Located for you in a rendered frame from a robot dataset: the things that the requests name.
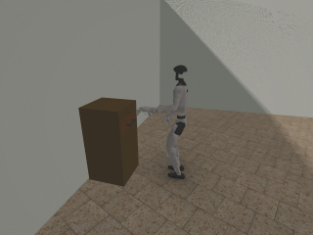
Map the cabinet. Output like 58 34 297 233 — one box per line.
78 97 139 187

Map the left robot forearm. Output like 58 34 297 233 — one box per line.
150 105 175 114

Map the robot left upper arm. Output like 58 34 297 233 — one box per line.
171 86 184 113

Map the drawer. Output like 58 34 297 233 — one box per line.
120 111 136 135

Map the right robot hand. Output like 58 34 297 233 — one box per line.
161 113 173 125

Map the left robot shin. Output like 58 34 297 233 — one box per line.
166 151 181 175

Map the robot right thigh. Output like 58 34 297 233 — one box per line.
171 121 178 148

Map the left robot hand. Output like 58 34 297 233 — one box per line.
137 106 153 119

